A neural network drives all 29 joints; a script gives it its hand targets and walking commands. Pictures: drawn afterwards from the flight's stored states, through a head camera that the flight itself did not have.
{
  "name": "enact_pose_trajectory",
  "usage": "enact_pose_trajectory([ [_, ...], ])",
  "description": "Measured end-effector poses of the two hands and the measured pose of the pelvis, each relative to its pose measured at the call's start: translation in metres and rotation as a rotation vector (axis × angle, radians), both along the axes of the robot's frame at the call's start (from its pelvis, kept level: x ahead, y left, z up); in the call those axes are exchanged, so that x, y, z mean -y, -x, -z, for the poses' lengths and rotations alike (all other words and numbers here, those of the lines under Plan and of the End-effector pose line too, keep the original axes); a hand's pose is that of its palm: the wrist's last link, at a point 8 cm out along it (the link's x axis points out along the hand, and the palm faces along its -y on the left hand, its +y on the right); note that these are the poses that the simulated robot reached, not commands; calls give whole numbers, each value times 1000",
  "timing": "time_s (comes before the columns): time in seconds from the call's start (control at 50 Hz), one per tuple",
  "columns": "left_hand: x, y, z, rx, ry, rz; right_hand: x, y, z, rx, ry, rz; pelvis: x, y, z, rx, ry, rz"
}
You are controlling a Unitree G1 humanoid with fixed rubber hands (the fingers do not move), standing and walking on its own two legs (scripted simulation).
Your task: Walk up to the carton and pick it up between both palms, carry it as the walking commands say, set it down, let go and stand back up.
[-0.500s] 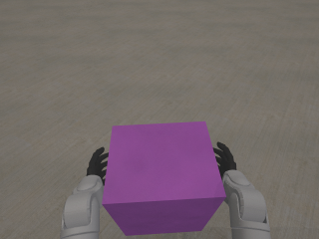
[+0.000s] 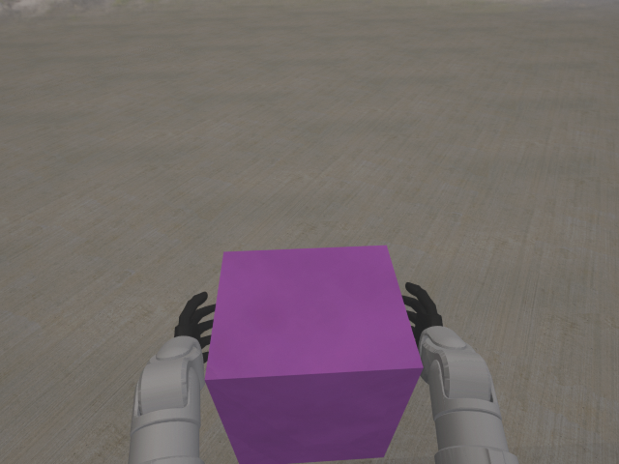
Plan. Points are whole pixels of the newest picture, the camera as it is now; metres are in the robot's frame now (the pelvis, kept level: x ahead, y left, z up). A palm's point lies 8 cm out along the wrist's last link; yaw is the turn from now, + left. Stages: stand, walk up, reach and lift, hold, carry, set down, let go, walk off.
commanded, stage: set down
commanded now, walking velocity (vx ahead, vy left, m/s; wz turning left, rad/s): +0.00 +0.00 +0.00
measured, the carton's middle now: (309, 362) +0.29 +0.02 -0.02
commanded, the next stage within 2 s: none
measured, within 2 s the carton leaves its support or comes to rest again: neither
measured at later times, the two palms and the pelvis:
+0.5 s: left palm (209, 369) +0.27 +0.16 -0.02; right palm (423, 349) +0.31 -0.16 -0.02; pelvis +0.00 -0.03 -0.01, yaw +1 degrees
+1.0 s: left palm (218, 374) +0.31 +0.17 -0.11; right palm (406, 362) +0.33 -0.15 -0.11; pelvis -0.04 -0.01 -0.06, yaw +2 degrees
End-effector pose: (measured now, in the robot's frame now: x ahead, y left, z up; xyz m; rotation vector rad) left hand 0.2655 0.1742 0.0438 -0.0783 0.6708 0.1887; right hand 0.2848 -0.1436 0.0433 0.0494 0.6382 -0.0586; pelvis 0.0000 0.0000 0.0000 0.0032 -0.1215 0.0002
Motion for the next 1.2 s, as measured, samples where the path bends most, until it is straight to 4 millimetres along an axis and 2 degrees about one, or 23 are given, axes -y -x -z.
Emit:
enact_pose_trajectory([
  [0.2, 0, 6, 42, -90, 5, -11, -1, -3, 35, -87, 31, -33, 7, -4, -2, -63, 3, -24],
  [0.42, 12, -8, 56, -61, -18, -15, 12, -19, 58, -59, -5, -27, 22, -2, 4, -141, 1, -19],
  [0.58, 9, -3, 83, -79, -10, -33, 8, -24, 80, -79, -6, -41, 29, 5, 11, -219, 2, -25],
  [0.7, 1, -5, 110, -83, -12, -17, 1, -24, 104, -81, 14, -34, 27, 20, 23, -310, 10, -29],
  [0.9, -1, -34, 138, -45, -14, -2, 0, -40, 136, -42, 2, -4, 10, 43, 51, -447, 14, -29],
  [1.04, 7, -47, 157, -66, -18, 0, 7, -52, 156, -60, -9, -6, 5, 44, 66, -524, 3, -23],
  [1.2, 7, -54, 192, -80, -15, -20, 6, -67, 188, -74, 0, -30, 12, 39, 84, -636, -2, -22],
])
